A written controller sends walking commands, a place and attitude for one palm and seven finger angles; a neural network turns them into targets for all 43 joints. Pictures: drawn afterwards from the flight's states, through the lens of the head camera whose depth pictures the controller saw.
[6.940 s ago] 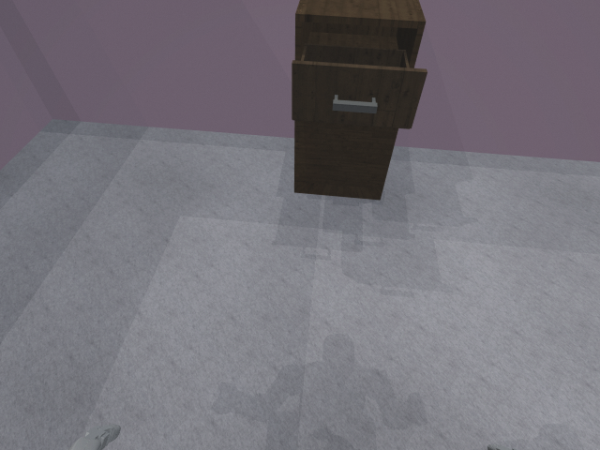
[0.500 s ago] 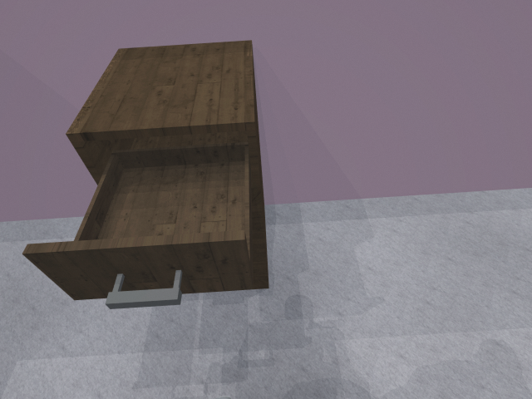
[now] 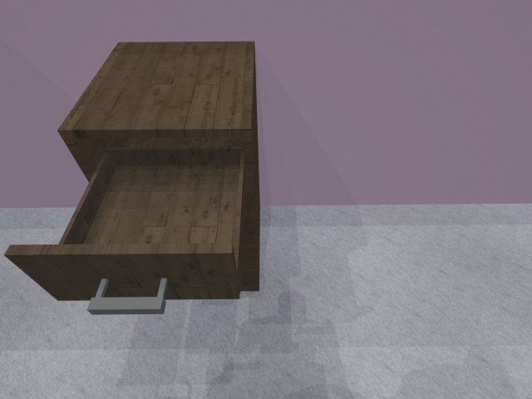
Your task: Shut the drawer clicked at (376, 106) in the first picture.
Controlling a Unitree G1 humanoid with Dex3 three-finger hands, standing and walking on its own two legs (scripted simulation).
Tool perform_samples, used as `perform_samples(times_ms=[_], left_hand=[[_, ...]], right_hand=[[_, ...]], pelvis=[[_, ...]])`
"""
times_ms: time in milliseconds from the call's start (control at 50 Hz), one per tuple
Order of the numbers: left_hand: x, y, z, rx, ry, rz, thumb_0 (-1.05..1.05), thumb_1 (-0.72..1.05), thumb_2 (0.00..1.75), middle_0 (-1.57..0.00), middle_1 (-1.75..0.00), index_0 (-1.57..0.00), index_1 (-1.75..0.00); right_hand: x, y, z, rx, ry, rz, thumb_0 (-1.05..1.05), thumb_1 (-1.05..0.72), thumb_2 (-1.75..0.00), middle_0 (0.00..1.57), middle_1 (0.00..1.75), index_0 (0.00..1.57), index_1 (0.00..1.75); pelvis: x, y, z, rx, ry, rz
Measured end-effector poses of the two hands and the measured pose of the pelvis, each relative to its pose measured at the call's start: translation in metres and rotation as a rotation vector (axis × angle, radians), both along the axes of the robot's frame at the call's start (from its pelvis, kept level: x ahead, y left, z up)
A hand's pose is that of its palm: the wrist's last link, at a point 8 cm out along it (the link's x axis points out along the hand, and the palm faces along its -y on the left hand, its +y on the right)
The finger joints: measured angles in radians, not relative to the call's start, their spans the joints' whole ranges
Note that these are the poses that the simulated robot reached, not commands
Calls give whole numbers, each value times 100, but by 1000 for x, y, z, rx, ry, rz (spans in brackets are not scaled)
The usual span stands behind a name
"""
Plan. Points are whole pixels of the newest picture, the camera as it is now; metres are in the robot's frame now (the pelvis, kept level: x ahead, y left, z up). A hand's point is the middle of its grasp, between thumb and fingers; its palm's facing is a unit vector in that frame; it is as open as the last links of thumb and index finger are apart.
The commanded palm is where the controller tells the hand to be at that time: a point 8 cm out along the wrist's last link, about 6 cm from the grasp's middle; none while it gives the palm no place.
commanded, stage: come to a stop and stand still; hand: left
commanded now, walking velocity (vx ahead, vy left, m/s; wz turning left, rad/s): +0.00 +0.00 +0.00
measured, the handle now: (130, 294) +0.30 +0.26 -0.07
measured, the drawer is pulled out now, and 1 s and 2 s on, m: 0.30 0.30 0.30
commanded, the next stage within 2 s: look again from close up in 0.68 s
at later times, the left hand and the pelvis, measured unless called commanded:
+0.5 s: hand out of the picture +0.04 +0.17 -0.17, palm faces +0.02 -0.98 -0.21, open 7.4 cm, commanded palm none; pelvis +0.05 +0.00 +0.01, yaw +0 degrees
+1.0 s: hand out of the picture +0.03 +0.17 -0.17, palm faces +0.03 -0.98 -0.20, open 7.4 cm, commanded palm none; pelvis +0.05 +0.00 +0.01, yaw +0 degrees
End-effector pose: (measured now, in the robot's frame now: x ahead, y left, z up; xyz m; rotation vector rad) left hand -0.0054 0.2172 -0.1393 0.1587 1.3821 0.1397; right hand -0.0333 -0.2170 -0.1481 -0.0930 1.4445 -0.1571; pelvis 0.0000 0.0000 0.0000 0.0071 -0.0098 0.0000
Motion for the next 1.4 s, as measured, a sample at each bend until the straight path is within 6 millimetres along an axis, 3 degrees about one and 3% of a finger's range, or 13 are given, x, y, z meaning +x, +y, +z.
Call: perform_samples(times_ms=[220, 400, 600, 760, 1020, 1400], left_hand=[[7, -13, -2, -36, 43, 28, 1, 90, 90, -20, -30, -20, -30], [26, -3, 0, -9, 32, 23, 1, 90, 90, -20, -30, -20, -30], [44, 9, 5, 25, 10, 13, 1, 90, 90, -20, -30, -19, -30], [46, 8, 6, 30, 5, 10, 1, 90, 90, -20, -30, -19, -30], [30, -3, 4, 9, 32, 28, 1, 90, 90, -20, -30, -20, -30], [9, -13, 3, -6, 79, 54, 1, 90, 90, -20, -30, -20, -30]], right_hand=[[79, -7, 7, -40, -103, 54, 1, -93, -90, 20, 30, 20, 30], [108, -7, 9, -43, -138, 62, 1, -93, -90, 20, 30, 20, 30], [101, -6, 6, -31, -95, 56, 1, -92, -90, 20, 30, 20, 30], [87, -3, 5, -17, -56, 47, 1, -92, -90, 20, 30, 20, 30], [76, -3, 5, -10, -34, 51, 1, -91, -90, 20, 30, 20, 30], [81, -9, 7, -21, -34, 64, 1, -92, -90, 20, 30, 20, 30]], pelvis=[[28, 1, 4, -1, -3, 0], [43, 2, 5, 6, -5, -3], [51, 2, 6, 12, -8, -1], [51, 1, 7, 14, -14, 0], [48, -3, 8, 12, -21, 8], [47, -7, 8, 10, -18, 14]])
